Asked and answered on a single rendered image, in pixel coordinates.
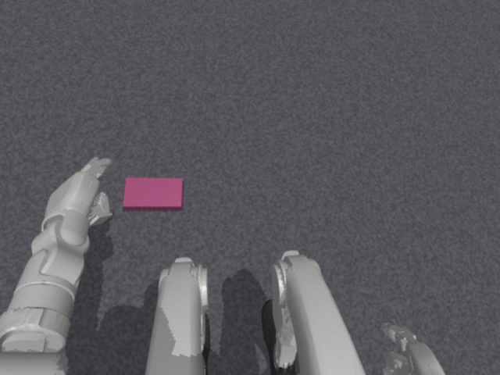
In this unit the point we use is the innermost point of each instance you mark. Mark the small box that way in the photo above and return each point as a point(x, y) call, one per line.
point(153, 193)

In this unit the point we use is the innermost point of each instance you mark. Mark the left robot arm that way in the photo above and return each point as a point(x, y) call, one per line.
point(36, 325)

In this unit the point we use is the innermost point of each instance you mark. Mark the right robot hand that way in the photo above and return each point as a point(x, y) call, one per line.
point(420, 359)

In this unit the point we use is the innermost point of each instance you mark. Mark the right robot foot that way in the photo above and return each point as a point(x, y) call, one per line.
point(269, 335)

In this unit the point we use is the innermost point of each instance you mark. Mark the left robot hand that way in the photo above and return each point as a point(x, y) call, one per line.
point(79, 191)

